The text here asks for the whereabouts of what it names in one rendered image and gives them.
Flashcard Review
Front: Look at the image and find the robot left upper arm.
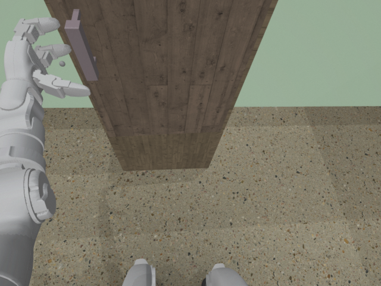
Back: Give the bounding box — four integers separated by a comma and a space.
0, 168, 56, 286

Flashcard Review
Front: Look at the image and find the handle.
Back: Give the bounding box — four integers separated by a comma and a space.
64, 9, 99, 81

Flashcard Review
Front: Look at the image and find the robot left hand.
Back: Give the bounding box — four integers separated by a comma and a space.
4, 17, 90, 99

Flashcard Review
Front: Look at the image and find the robot right shin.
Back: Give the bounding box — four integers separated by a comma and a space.
211, 263, 225, 271

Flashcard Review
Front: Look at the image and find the left robot thigh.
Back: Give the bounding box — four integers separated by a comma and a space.
122, 264, 156, 286

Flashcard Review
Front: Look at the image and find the left robot forearm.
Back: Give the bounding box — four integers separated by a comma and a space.
0, 79, 46, 174

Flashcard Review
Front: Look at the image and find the cupboard door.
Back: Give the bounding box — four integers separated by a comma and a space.
48, 0, 272, 137

